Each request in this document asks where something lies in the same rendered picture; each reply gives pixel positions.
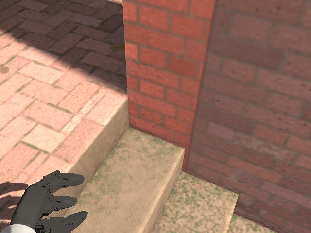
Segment robot left hand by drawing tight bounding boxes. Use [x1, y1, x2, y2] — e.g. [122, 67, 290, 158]
[10, 170, 88, 233]

